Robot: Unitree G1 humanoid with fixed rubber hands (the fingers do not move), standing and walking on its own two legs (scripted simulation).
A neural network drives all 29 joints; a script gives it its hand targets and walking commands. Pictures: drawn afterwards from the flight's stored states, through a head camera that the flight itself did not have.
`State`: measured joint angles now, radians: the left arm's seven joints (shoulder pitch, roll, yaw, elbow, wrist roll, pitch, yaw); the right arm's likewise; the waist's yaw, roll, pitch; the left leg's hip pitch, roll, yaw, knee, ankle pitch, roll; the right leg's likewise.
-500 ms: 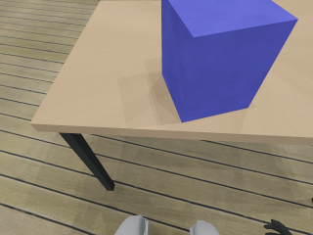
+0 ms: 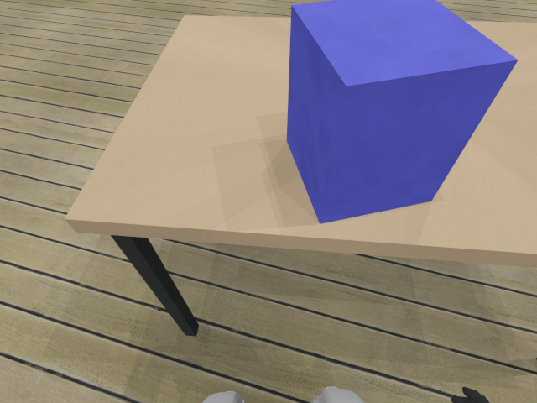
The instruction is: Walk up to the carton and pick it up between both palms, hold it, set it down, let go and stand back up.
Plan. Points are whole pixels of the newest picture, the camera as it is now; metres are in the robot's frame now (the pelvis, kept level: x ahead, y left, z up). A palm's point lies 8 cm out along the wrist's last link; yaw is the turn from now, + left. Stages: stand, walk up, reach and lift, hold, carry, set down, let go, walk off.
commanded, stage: walk up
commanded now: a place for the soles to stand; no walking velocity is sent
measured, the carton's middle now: (368, 112) +0.51 -0.15 +0.15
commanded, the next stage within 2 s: none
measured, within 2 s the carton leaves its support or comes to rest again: neither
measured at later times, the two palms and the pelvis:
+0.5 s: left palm out of the picture +0.06 +0.30 -0.10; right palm out of the picture +0.07 -0.32 -0.10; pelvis -0.02 -0.01 +0.00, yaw +0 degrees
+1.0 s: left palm out of the picture +0.06 +0.29 -0.10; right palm out of the picture +0.03 -0.34 -0.09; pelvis -0.03 -0.02 +0.01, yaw -1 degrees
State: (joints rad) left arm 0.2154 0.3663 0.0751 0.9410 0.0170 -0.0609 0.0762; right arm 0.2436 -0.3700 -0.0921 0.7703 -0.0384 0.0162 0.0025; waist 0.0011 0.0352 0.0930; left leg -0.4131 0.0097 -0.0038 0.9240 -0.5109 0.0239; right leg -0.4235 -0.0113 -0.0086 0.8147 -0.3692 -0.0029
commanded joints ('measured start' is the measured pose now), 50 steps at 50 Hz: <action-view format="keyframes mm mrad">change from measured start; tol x32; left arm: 1 -10 337 47 -47 15 -31 -5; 50 -59 268 67 -130 42 90 -99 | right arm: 1 -85 -196 -37 -41 30 -9 -6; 50 87 -399 -85 153 16 -118 -94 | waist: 1 6 -165 -75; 50 2 -55 -38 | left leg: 1 -90 33 -76 100 -103 -11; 6 104 252 -406 -509 96 100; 11 8 186 -138 -222 548 89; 14 -14 12 -35 0 -72 1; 21 58 285 -345 -469 143 188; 28 -53 9 -42 14 -68 3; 35 88 249 -326 -522 68 144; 43 71 21 -28 -153 99 6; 47 369 412 -637 -645 -255 167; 50 278 402 -459 -499 197 215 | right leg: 1 78 -302 533 -311 258 -286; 9 11 -2 22 64 -71 -32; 13 134 -283 501 -295 445 -239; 22 57 28 37 41 9 -37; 27 67 -262 584 -409 15 -200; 36 6 33 30 17 -26 -22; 44 -11 -233 446 -353 125 -196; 50 -379 -45 208 350 -89 -24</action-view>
